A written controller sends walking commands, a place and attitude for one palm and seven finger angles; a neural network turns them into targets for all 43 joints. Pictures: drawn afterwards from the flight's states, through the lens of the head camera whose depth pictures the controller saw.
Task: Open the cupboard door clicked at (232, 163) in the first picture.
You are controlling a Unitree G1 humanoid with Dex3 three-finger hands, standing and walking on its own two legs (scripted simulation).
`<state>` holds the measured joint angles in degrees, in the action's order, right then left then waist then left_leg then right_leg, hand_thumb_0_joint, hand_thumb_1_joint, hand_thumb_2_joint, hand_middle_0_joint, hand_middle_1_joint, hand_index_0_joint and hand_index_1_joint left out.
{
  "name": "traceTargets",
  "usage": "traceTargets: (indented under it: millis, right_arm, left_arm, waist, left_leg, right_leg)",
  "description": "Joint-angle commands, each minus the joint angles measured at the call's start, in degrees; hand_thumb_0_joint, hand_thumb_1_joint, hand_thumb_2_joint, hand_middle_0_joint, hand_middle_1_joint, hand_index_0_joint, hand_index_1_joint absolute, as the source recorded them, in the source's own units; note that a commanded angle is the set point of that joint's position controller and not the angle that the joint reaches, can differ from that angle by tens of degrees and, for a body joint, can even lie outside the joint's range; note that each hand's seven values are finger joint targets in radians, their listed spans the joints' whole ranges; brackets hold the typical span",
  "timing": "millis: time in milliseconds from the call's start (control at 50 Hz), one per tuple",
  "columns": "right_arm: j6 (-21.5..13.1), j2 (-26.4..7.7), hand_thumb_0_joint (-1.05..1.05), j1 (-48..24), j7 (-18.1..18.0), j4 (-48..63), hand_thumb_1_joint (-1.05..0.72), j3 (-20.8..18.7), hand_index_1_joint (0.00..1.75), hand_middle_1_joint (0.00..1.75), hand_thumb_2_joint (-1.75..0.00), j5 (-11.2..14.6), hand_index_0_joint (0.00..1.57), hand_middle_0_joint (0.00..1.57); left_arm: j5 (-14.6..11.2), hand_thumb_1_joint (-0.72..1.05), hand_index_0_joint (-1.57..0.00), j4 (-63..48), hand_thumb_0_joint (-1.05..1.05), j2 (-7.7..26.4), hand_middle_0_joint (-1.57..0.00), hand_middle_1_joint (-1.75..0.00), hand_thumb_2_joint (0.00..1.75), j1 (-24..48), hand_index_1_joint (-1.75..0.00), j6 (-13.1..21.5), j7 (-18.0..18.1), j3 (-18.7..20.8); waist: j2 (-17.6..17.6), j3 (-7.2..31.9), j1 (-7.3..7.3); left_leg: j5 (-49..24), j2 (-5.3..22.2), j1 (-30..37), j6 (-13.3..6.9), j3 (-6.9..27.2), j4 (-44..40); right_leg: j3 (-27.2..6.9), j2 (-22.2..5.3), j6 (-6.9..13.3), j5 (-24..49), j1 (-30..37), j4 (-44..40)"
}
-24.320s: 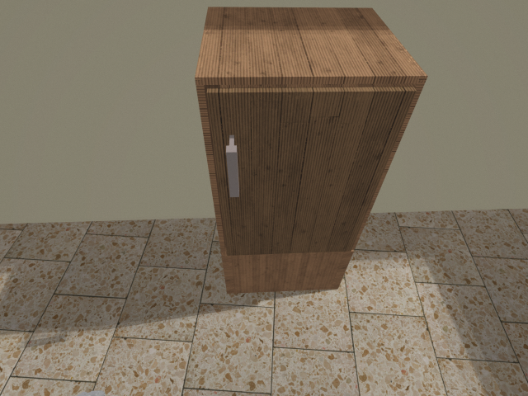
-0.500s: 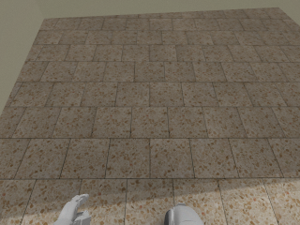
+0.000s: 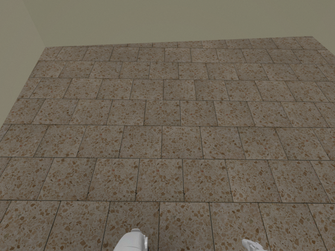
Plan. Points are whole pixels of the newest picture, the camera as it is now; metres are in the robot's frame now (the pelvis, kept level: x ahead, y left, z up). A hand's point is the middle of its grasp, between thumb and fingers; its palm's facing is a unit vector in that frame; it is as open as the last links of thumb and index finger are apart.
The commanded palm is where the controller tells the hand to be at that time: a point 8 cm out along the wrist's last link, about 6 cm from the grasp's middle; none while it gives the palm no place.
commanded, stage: turn to face it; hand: left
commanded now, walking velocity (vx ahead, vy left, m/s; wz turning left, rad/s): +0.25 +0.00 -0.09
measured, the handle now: out of the picture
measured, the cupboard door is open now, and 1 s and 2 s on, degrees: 43 43 43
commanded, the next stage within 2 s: none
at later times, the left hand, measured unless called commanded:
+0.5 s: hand (109, 209) +0.25 +0.21 -0.16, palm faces +0.16 -0.94 -0.29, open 7.3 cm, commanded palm none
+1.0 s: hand (99, 239) +0.17 +0.22 -0.19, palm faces +0.49 -0.83 -0.27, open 7.4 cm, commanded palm none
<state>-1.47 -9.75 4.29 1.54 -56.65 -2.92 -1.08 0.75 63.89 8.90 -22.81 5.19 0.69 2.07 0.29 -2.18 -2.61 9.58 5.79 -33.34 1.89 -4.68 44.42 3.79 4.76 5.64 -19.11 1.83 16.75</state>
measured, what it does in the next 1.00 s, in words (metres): walks ahead, turning left: left foot, then right foot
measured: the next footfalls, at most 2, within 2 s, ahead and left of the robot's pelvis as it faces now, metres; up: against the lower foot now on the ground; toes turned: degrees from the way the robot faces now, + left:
left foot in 0.10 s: +0.21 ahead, +0.12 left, +0.00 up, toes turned +6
right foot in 0.48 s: +0.24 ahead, -0.12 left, +0.00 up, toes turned +4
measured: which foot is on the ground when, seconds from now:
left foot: up 0.00-0.08, down 0.10-0.48, up 0.50-0.84, down 0.86-1.00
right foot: down 0.00-0.12, up 0.14-0.46, down 0.48-0.86, up 0.88-1.00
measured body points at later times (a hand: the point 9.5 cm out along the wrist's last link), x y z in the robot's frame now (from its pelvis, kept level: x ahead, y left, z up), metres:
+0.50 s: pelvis +0.17 -0.02 -0.01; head +0.21 -0.03 +0.44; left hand +0.24 +0.25 -0.14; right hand +0.18 -0.26 -0.17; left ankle +0.16 +0.11 -0.73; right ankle +0.20 -0.12 -0.74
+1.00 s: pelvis +0.22 -0.01 -0.01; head +0.26 +0.04 +0.43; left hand +0.14 +0.26 -0.16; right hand +0.48 -0.18 -0.12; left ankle +0.20 +0.10 -0.74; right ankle +0.24 -0.15 -0.67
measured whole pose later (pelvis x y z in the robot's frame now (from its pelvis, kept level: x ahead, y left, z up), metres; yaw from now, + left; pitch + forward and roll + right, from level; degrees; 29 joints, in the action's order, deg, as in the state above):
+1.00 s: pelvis +0.22 -0.01 -0.01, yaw +27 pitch +1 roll +0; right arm 1.0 -14.5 4.5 0.8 -48.8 -3.3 -1.4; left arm 1.3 53.1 15.8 -12.1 -3.0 1.0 4.6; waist -3.1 -5.3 -1.2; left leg 16.3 0.5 -20.9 -1.3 -3.5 36.0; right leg 3.4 -5.9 -4.3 -29.1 -27.1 66.1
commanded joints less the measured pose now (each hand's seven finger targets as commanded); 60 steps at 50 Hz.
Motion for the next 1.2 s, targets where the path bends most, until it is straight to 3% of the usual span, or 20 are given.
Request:
traceTargets:
  millis: [0, 40, 60, 80, 100, 200, 420, 460, 500, 580, 740, 800, 820, 840, 860, 900, 980, 1140, 1160, 1180]
  right_arm:
    - [-1.74, -2.7, 0.0, -2.01, -0.52, 3.33, -0.9, 0.09, 0.3, 0.3, -0.9, 0.14, 0.2, 0.2]
    - [-2.08, -4.8, 0.0, 9.9, -1.65, -0.57, -0.9, -0.46, 0.3, 0.3, -0.9, -0.29, 0.2, 0.2]
    - [-2.2, -8.65, 0.0, 18.22, -2.11, -2.79, -0.9, -1.24, 0.3, 0.3, -0.9, -0.8, 0.2, 0.2]
    - [-2.28, -13.59, 0.0, 24.78, -2.76, -4.01, -0.9, -2.19, 0.3, 0.3, -0.9, -1.54, 0.2, 0.2]
    - [-1.29, -12.81, 0.0, 26.48, -2.67, -4.61, -0.9, -1.66, 0.3, 0.3, -0.9, -0.24, 0.2, 0.2]
    - [-1.98, -6.25, 0.0, 9.91, -3.38, -0.03, -0.9, 0.41, 0.3, 0.3, -0.9, -0.06, 0.2, 0.2]
    - [1.7, -10.37, 0.0, 8.67, -2.41, 3.4, -0.9, -2.15, 0.3, 0.3, -0.9, -0.18, 0.2, 0.2]
    - [1.53, -5.26, 0.0, 9.24, -1.58, 5.32, -0.9, -1.67, 0.3, 0.3, -0.9, 0.44, 0.2, 0.2]
    - [2.49, -6.77, 0.0, 9.01, -1.76, 4.34, -0.9, -2.19, 0.3, 0.3, -0.9, 0.16, 0.2, 0.2]
    - [3.74, -4.81, 0.0, 7.0, -0.41, 4.08, -0.9, -1.47, 0.3, 0.3, -0.9, 0.23, 0.2, 0.2]
    - [3.75, -5.41, 0.0, -0.06, 0.46, 8.29, -0.9, -1.14, 0.3, 0.3, -0.9, 0.33, 0.2, 0.2]
    - [3.21, -8.78, 0.0, 5.68, 0.22, 8.21, -0.9, -1.96, 0.3, 0.3, -0.9, -0.11, 0.2, 0.2]
    - [2.8, -13.4, 0.0, 10.57, 0.0, 7.45, -0.9, -3.18, 0.3, 0.3, -0.9, -0.51, 0.2, 0.2]
    - [2.4, -20.54, 0.0, 14.77, -0.4, 7.42, -0.9, -4.9, 0.3, 0.3, -0.9, -0.74, 0.2, 0.2]
    - [2.92, -21.58, 0.0, 17.64, -0.64, 6.69, -0.9, -4.57, 0.3, 0.3, -0.9, 0.0, 0.2, 0.2]
    - [2.5, -19.05, 0.0, 10.21, -1.97, 8.68, -0.9, -4.22, 0.3, 0.3, -0.9, -0.1, 0.2, 0.2]
    - [2.09, -15.88, 0.0, 2.42, -1.83, 10.8, -0.9, -3.06, 0.3, 0.3, -0.9, -0.34, 0.2, 0.2]
    - [3.19, -15.94, 0.0, 0.66, -1.36, 11.18, -0.9, -4.16, 0.3, 0.3, -0.9, -0.29, 0.2, 0.2]
    - [3.23, -14.9, 0.0, 0.1, -1.2, 11.57, -0.9, -4.06, 0.3, 0.3, -0.9, 0.11, 0.2, 0.2]
    - [3.19, -11.0, 0.0, 1.09, -0.92, 12.17, -0.9, -3.64, 0.3, 0.3, -0.9, 0.63, 0.2, 0.2]
  left_arm:
    - [0.05, 0.9, -0.2, -0.59, 0.0, 8.02, -0.2, -0.3, 0.9, -3.99, -0.3, 0.71, 0.71, 0.9]
    - [-0.19, 0.9, -0.2, -0.49, 0.0, 8.47, -0.2, -0.3, 0.9, -2.41, -0.3, 0.56, 0.81, 1.06]
    - [-0.41, 0.9, -0.2, -1.06, 0.0, 7.41, -0.2, -0.3, 0.9, -2.81, -0.3, 0.42, 0.75, 0.96]
    - [-1.24, 0.9, -0.2, -1.86, 0.0, 4.01, -0.2, -0.3, 0.9, -6.13, -0.3, 0.46, 0.49, 0.46]
    - [-0.65, 0.9, -0.2, -3.92, 0.0, 4.12, -0.2, -0.3, 0.9, -1.87, -0.3, 0.93, 1.01, 0.17]
    - [0.75, 0.9, -0.2, -3.87, 0.0, 0.43, -0.2, -0.3, 0.9, -0.46, -0.3, -3.28, -0.05, 0.26]
    - [0.1, 0.9, -0.2, -10.36, 0.0, 6.31, -0.2, -0.3, 0.9, 4.57, -0.3, -4.36, 0.36, 2.77]
    - [1.06, 0.9, -0.2, -10.58, 0.0, 15.59, -0.2, -0.3, 0.9, 0.81, -0.3, -3.41, 1.29, 4.36]
    - [0.51, 0.9, -0.2, -11.62, 0.0, 13.73, -0.2, -0.3, 0.9, 4.73, -0.3, -3.26, 1.77, 3.61]
    - [0.54, 0.9, -0.2, -12.96, 0.0, 10.89, -0.2, -0.3, 0.9, 8.67, -0.3, -3.5, 1.6, 2.42]
    - [1.08, 0.9, -0.2, -13.72, 0.0, 14.36, -0.2, -0.3, 0.9, 7.05, -0.3, -4.0, 1.15, 3.71]
    - [0.61, 0.9, -0.2, -14.68, 0.0, 15.52, -0.2, -0.3, 0.9, 8.29, -0.3, -4.04, 0.6, 4.11]
    - [0.24, 0.9, -0.2, -15.87, 0.0, 14.51, -0.2, -0.3, 0.9, 9.43, -0.3, -4.2, 0.22, 3.92]
    - [-0.28, 0.9, -0.2, -18.94, 0.0, 9.94, -0.2, -0.3, 0.9, 10.98, -0.3, -4.44, -0.26, 2.71]
    - [0.48, 0.9, -0.2, -21.46, 0.0, 11.47, -0.2, -0.3, 0.9, 15.44, -0.3, -5.36, 0.49, 2.28]
    - [0.35, 0.9, -0.2, -19.57, 0.0, 10.38, -0.2, -0.3, 0.9, 15.32, -0.3, -5.83, 0.85, 2.69]
    - [0.67, 0.9, -0.2, -16.69, 0.0, 9.91, -0.2, -0.3, 0.9, 10.36, -0.3, -6.67, -0.43, 2.98]
    - [0.2, 0.9, -0.2, -17.17, 0.0, 9.27, -0.2, -0.3, 0.9, 6.23, -0.3, -5.66, -0.14, 2.82]
    - [0.34, 0.9, -0.2, -16.9, 0.0, 11.08, -0.2, -0.3, 0.9, 3.7, -0.3, -5.11, 0.08, 3.21]
    - [1.09, 0.9, -0.2, -16.87, 0.0, 15.1, -0.2, -0.3, 0.9, 1.73, -0.3, -4.34, 0.62, 4.1]
  waist:
    - [-5.0, -1.84, 2.32]
    - [-5.34, 2.77, 7.92]
    - [-0.82, 7.53, 10.65]
    - [11.63, 15.87, 10.88]
    - [7.03, 12.65, 10.44]
    - [4.48, 0.57, 1.06]
    - [4.23, 4.21, -0.66]
    - [-19.46, 7.31, -2.2]
    - [-14.29, 7.37, -0.11]
    - [-10.82, 3.1, 2.11]
    - [-12.02, 1.96, 0.73]
    - [-8.7, 6.44, 4.76]
    - [-0.04, 10.43, 7.93]
    - [19.24, 12.8, 10.01]
    - [8.78, 11.9, 10.49]
    - [14.48, 8.4, 7.89]
    - [8.79, 5.14, 2.88]
    - [8.67, 5.72, 1.09]
    - [5.09, 6.33, -0.39]
    - [-8.2, 7.82, -1.34]
  left_leg:
    - [2.78, -4.8, 4.9, -2.42, -3.68, -7.61]
    - [-3.21, -6.86, 22.66, -4.3, -4.74, -14.15]
    - [-14.31, 0.65, 37.48, -7.25, 3.78, -13.82]
    - [-30.56, 17.55, 49.17, -16.15, 23.46, -14.79]
    - [-41.85, 19.53, 41.95, -17.96, 24.08, -20.09]
    - [-16.96, 10.06, 13.07, -12.76, 12.98, -28.33]
    - [-1.47, 3.27, 5.15, -8.25, 17.55, -19.76]
    - [22.79, -9.23, -5.31, -0.19, 1.97, 4.15]
    - [24.1, -4.3, -5.16, 0.58, 5.98, 23.61]
    - [15.83, -2.6, -2.44, 2.01, 2.57, 21.2]
    - [13.68, -4.46, 6.6, 0.65, -3.28, -0.29]
    - [3.41, -6.23, 20.5, -0.97, -4.39, -13.36]
    - [-10.87, 0.42, 32.38, -4.16, 3.28, -17.0]
    - [-37.5, 18.71, 39.7, -14.87, 28.42, -19.78]
    - [-36.29, 21.81, 35.73, -17.78, 27.57, -19.72]
    - [-21.86, 16.22, 28.81, -15.5, 23.98, -22.06]
    - [-11.07, 7.78, 20.66, -10.6, 14.62, -24.14]
    - [-6.07, 4.71, 12.97, -9.1, 18.93, -19.15]
    - [-2.8, 2.17, 8.8, -6.98, 17.81, -15.16]
    - [9.66, -4.6, 0.07, -2.79, 11.58, -4.03]
  right_leg:
    - [-8.15, -17.62, 3.13, 57.35, 2.56, 4.2]
    - [-5.45, -15.16, 0.41, 59.23, -3.72, 16.78]
    - [-4.4, -11.8, -1.81, 43.41, -14.88, 28.91]
    - [0.48, -4.63, -3.9, 7.1, -27.1, 50.03]
    - [-2.59, -3.03, -3.11, -13.21, -28.39, 59.02]
    - [-3.32, -10.29, -7.07, -5.43, -25.57, 47.23]
    - [-1.14, -7.09, -8.18, 6.33, -7.7, 12.08]
    - [-22.84, -31.64, 0.2, 20.27, 2.18, 0.83]
    - [-19.36, -32.66, 4.97, 32.88, -2.24, 4.03]
    - [-1.17, -24.69, -0.11, 40.89, -5.95, 6.16]
    - [4.43, -25.82, -0.42, 42.58, -5.42, 10.27]
    - [7.84, -24.88, -3.75, 40.37, -9.58, 21.87]
    - [9.37, -22.1, -6.75, 27.08, -19.4, 32.88]
    - [8.09, -12.36, -10.99, -17.92, -35.83, 48.38]
    - [-0.33, -11.9, -9.92, -20.42, -36.52, 53.33]
    - [-3.99, -12.32, -10.39, -15.02, -38.98, 54.64]
    - [-2.94, -10.48, -10.67, -5.24, -32.66, 47.21]
    - [0.52, -5.22, -9.7, 0.64, -15.55, 18.71]
    - [-0.69, -6.7, -9.28, 5.38, -8.87, 10.87]
    - [-12.82, -18.78, -6.07, 4.7, -1.47, 1.04]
